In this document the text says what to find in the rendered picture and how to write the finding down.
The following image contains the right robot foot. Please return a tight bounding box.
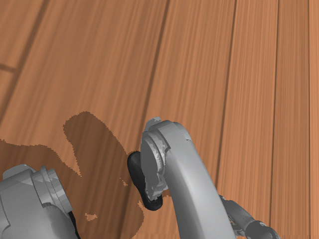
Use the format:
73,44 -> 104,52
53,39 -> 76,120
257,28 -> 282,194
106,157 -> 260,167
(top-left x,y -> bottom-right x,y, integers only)
127,151 -> 163,211

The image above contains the right robot arm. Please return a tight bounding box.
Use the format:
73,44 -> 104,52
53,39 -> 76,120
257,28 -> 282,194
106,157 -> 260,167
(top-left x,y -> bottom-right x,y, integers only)
245,221 -> 281,239

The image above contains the left robot foot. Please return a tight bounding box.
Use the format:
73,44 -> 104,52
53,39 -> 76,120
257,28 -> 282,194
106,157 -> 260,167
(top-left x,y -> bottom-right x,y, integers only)
68,211 -> 81,239

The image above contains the right robot hand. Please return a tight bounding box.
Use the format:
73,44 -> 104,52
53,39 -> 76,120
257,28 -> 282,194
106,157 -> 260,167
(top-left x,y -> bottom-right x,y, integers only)
219,195 -> 255,238

